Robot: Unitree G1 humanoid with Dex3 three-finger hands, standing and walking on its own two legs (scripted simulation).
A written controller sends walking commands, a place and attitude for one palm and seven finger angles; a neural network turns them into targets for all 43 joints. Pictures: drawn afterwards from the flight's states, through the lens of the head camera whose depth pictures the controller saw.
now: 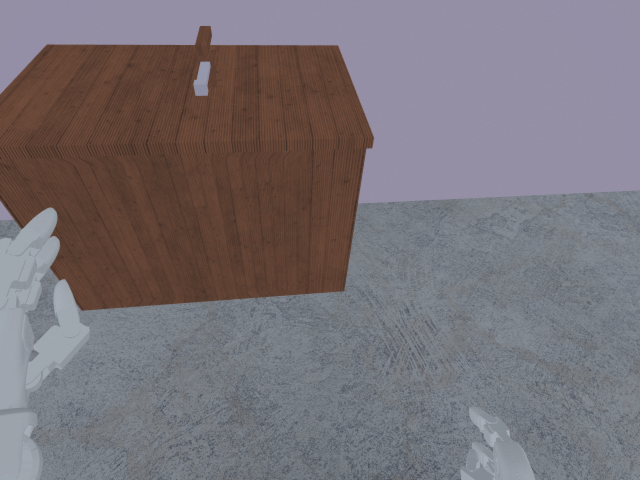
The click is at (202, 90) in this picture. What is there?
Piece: tap's lever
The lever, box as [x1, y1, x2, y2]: [193, 80, 207, 95]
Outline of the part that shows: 194,80 193,84 195,94 207,95 206,80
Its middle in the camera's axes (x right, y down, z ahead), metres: -0.29 -0.36 +0.92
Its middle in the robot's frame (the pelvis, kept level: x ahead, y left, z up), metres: +0.92 +0.35 +0.04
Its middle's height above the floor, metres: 0.81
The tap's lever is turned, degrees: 0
